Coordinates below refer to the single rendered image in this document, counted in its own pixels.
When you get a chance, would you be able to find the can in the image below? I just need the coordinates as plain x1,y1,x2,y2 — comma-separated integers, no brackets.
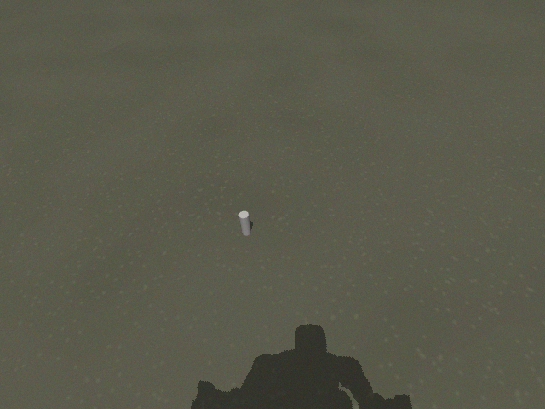
239,211,251,236

